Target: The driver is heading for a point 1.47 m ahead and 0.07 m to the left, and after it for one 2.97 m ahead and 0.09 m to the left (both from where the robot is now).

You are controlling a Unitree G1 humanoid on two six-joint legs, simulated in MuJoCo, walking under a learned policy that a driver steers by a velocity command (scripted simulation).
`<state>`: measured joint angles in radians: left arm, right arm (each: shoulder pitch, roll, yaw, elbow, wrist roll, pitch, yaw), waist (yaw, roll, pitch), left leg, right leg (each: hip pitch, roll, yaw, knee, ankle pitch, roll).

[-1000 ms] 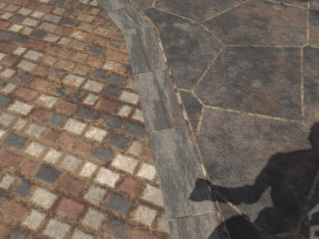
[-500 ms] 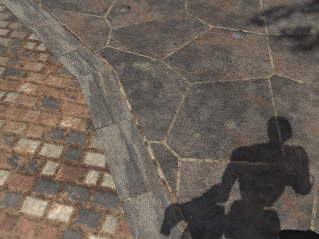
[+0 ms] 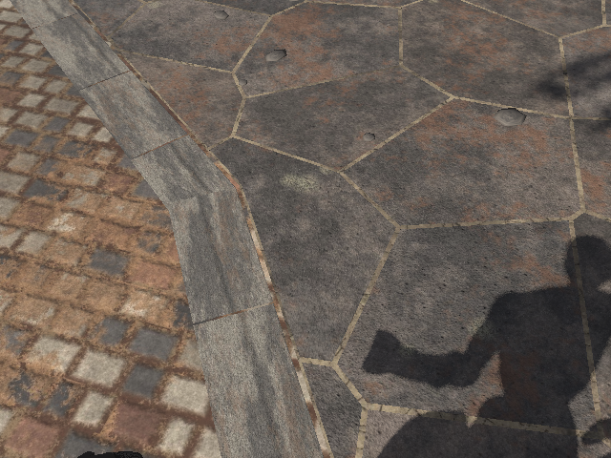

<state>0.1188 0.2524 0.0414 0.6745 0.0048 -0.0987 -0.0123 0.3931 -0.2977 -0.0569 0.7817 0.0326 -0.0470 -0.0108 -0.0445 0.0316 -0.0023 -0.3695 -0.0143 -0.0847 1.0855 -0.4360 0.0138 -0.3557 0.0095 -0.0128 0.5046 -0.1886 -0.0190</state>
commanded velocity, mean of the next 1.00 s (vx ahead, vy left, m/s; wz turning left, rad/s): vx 0.50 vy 0.00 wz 0.01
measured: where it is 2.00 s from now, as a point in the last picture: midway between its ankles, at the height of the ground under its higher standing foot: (290, 239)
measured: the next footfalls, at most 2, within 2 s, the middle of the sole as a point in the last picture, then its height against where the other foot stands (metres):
left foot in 0.40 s outside the picture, level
right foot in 0.96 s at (318, 385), level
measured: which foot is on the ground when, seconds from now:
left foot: up 0.00-0.38, down 0.40-0.94, up 0.96-1.00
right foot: down 0.00-0.40, up 0.42-0.94, down 0.96-1.00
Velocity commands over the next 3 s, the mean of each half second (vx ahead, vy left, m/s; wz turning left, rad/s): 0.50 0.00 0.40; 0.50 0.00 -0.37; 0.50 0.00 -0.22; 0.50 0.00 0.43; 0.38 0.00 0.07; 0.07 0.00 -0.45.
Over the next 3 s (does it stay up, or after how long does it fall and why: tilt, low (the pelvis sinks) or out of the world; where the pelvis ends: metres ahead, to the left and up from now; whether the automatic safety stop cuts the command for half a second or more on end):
stays up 1.40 0.07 0.01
